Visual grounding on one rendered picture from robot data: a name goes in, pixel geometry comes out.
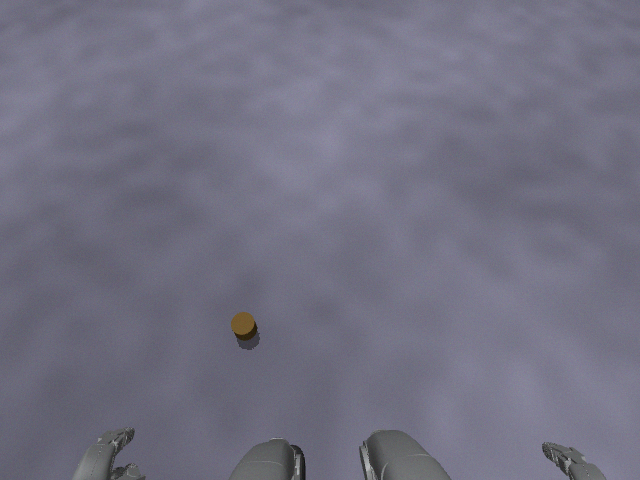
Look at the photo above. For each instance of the left robot hand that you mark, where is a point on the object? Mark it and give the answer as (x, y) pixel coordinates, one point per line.
(97, 462)

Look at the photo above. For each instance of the right robot hand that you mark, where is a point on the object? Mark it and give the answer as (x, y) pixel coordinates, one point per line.
(571, 462)

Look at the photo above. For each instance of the tin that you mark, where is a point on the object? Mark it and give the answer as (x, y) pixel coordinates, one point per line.
(244, 326)

